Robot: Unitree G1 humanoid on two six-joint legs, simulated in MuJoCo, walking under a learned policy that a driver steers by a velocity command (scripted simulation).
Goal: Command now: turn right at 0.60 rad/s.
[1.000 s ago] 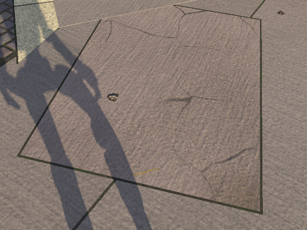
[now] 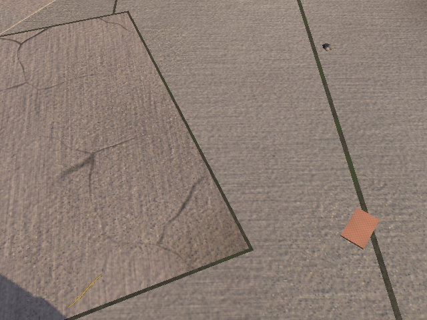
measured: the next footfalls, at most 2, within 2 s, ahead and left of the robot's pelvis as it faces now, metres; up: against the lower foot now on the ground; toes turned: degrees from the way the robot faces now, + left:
right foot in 0.10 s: +0.01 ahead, -0.11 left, +0.00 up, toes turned -4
left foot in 0.60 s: +0.08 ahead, +0.07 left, +0.00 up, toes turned -17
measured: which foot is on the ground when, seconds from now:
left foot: down 0.00-0.08, up 0.10-0.58, down 0.60-1.00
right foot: up 0.00-0.08, down 0.10-0.60, up 0.62-1.00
